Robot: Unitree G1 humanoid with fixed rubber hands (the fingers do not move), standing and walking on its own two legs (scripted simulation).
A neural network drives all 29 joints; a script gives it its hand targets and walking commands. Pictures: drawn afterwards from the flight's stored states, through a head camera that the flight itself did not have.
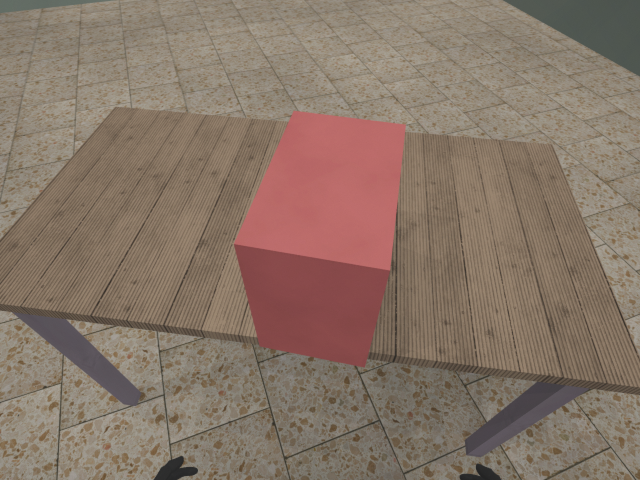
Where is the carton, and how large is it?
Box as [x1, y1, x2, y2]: [234, 111, 405, 367]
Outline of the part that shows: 293,111 234,242 259,345 364,367 389,272 405,125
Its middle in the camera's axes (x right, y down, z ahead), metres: +0.02 -0.01 +0.58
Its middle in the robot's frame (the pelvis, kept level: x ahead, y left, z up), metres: +0.43 +0.01 +0.03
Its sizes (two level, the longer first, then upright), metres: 0.263 0.166 0.253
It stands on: a table, 0.66 m high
